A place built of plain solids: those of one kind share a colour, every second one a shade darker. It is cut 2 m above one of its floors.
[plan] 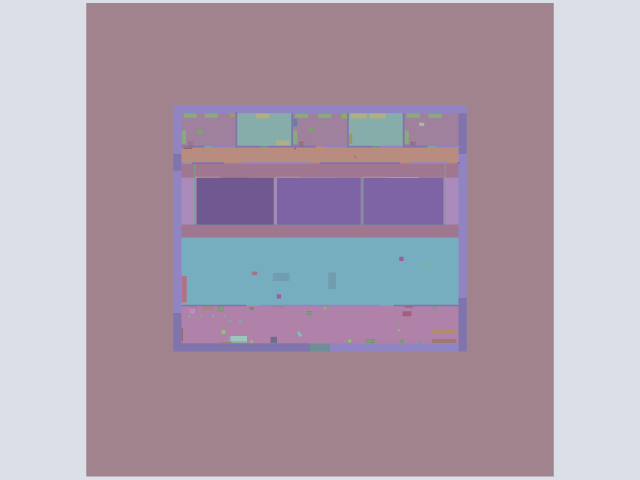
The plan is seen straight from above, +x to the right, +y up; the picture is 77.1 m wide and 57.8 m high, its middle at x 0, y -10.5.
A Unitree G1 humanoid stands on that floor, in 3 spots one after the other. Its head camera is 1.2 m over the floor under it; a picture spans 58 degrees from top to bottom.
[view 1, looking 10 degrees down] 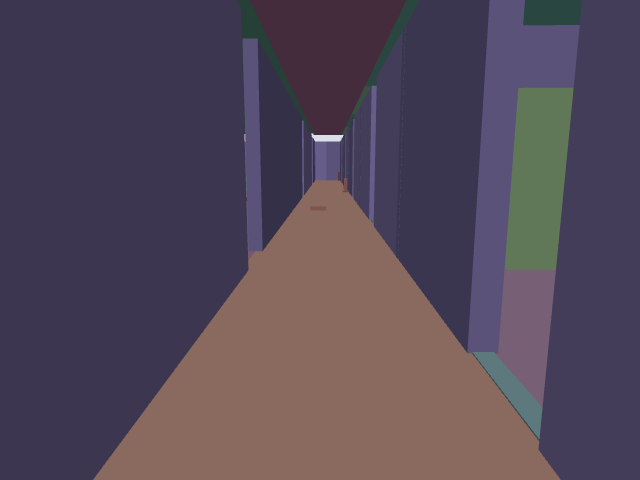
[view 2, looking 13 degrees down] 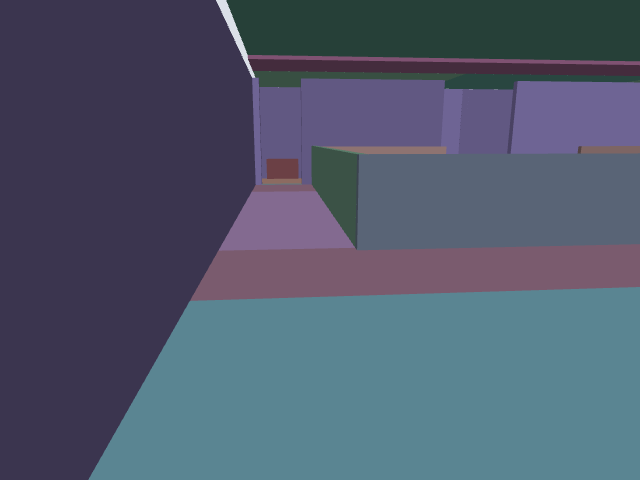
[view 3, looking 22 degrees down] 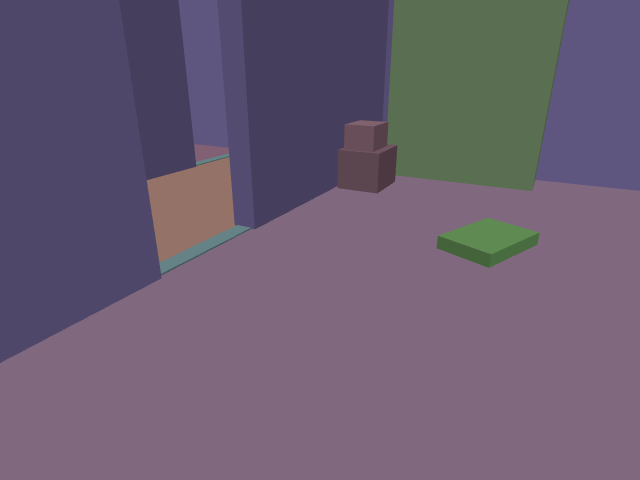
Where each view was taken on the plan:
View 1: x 15.57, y -0.25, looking -179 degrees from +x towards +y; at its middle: floor_back_corridor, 6.91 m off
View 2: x -15.96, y -13.39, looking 85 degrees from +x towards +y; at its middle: floor_baulk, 5.34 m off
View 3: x -11.32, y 2.80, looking -152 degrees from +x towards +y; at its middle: floor_store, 3.20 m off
